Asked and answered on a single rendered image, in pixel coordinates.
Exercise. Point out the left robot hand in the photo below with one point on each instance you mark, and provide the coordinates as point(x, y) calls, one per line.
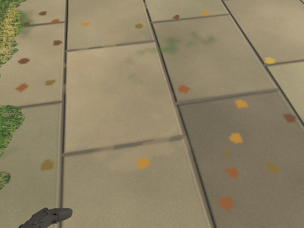
point(46, 217)

